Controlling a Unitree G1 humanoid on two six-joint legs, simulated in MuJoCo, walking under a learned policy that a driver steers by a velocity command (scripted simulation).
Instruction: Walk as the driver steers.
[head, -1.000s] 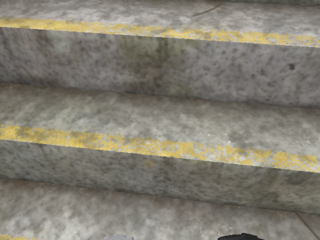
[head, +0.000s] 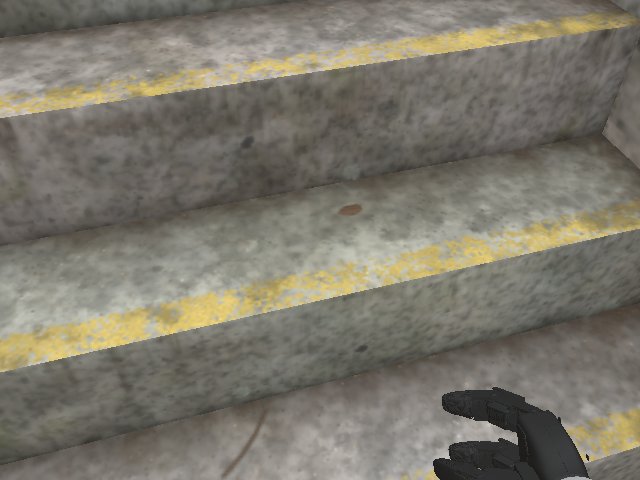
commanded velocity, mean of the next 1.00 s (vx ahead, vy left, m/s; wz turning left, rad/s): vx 0.03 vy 0.00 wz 0.25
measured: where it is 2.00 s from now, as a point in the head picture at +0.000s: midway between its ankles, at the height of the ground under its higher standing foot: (333, 472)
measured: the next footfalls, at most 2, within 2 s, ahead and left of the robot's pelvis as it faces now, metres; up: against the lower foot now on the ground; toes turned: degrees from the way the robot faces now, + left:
right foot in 0.50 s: +0.19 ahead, -0.19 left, +0.21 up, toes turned +0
left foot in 0.94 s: +0.15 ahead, +0.08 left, +0.21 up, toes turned +15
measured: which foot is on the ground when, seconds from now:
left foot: down 0.00-0.54, up 0.56-0.92, down 0.94-1.00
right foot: down 0.00-0.04, up 0.06-0.48, down 0.50-0.96, up 0.98-1.00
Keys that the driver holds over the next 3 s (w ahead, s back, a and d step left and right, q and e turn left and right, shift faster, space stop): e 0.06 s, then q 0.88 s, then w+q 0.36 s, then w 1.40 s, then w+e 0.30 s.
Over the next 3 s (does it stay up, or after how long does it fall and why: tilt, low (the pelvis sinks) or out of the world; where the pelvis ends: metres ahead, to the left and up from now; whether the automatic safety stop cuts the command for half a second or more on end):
stays up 0.78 0.31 0.77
